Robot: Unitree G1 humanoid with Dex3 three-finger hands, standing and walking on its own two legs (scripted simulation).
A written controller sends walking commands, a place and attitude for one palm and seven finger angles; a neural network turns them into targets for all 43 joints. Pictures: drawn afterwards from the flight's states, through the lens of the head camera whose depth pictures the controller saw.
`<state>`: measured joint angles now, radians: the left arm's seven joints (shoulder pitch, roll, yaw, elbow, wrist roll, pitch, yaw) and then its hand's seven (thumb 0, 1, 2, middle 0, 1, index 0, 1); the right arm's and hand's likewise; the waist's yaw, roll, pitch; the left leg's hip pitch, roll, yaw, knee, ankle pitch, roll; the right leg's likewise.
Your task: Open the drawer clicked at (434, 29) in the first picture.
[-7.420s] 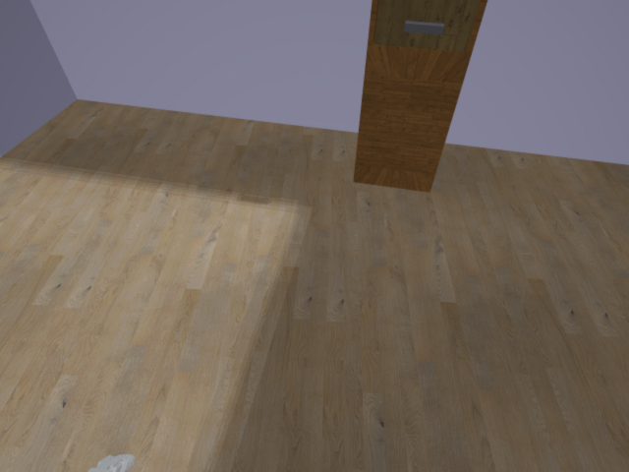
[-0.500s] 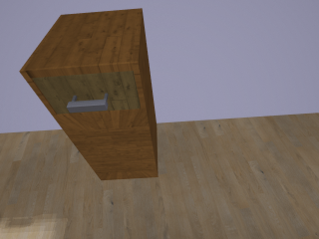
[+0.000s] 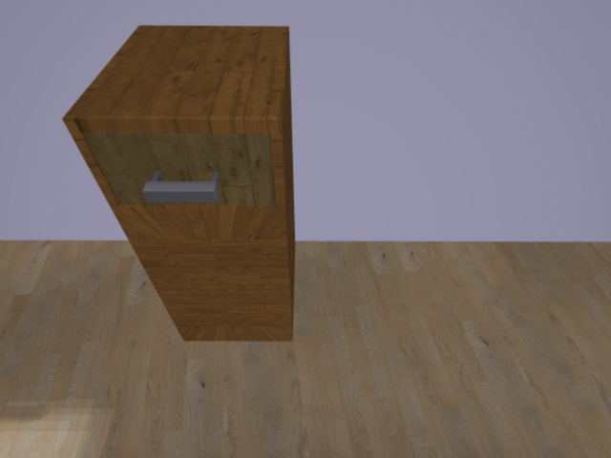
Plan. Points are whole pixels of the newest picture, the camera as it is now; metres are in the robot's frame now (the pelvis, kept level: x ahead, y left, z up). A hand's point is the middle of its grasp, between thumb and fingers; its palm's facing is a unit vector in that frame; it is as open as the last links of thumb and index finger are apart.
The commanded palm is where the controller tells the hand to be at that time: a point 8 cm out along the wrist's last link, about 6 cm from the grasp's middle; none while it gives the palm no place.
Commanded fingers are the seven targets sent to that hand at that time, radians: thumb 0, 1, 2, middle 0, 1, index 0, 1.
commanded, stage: come to a stop and stand still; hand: left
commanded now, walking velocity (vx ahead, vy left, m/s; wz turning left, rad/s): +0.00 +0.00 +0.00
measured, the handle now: (184, 183) +0.59 +0.28 -0.01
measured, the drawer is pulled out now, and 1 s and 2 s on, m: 0.00 0.00 0.00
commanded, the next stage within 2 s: look again from close up in 0.04 s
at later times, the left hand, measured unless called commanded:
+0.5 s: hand out of the picture +0.01 +0.22 -0.18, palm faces +0.03 -0.98 -0.19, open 7.4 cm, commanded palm none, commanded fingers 0.00 0.90 0.90 -0.20 -0.30 -0.20 -0.30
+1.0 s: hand out of the picture +0.02 +0.21 -0.19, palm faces +0.03 -0.99 -0.17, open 7.4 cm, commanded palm none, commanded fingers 0.00 0.90 0.90 -0.20 -0.30 -0.20 -0.30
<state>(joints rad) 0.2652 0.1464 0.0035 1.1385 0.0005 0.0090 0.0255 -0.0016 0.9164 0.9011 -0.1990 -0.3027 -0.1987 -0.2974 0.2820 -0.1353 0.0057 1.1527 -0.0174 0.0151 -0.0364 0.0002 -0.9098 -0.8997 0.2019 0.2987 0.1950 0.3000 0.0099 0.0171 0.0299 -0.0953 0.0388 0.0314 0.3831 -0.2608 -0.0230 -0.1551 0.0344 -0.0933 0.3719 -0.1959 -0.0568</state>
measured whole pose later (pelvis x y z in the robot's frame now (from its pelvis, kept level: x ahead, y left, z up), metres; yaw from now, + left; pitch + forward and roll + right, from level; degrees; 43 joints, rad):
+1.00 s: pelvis +0.03 +0.05 -0.02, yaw +0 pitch +0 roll +0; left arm 0.33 0.12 0.01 1.11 0.03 -0.01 0.01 0.00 0.91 0.90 -0.20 -0.30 -0.20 -0.30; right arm 0.38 -0.14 0.01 1.11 -0.03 -0.02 -0.03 0.00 -0.90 -0.90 0.20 0.30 0.20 0.30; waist -0.01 0.02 0.01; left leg -0.14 -0.05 0.05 0.53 -0.39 0.06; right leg -0.23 -0.05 -0.06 0.59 -0.36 0.01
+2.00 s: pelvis +0.02 -0.01 -0.01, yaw +4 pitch -2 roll +0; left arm 0.29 0.18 0.01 0.95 0.02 0.02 0.02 0.00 0.92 0.90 -0.20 -0.30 -0.20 -0.30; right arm 0.36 -0.16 0.00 1.00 -0.03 0.03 -0.01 0.00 -0.91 -0.90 0.20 0.30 0.19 0.30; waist -0.01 -0.01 -0.01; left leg -0.28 0.01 0.07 0.54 -0.24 0.04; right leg -0.25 0.02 -0.13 0.52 -0.24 -0.06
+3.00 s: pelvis +0.07 +0.03 -0.01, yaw +2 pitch +0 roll +1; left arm 0.51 0.18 -0.09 0.64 0.08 0.13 0.12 0.06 0.96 0.90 -0.21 -0.31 -0.20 -0.30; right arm 0.38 -0.16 0.04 1.00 0.02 -0.11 -0.07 0.03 -0.94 -0.90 0.21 0.30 0.20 0.30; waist 0.02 -0.01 0.00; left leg -0.21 -0.04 0.13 0.47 -0.27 0.07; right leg -0.23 -0.01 -0.05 0.52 -0.30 -0.03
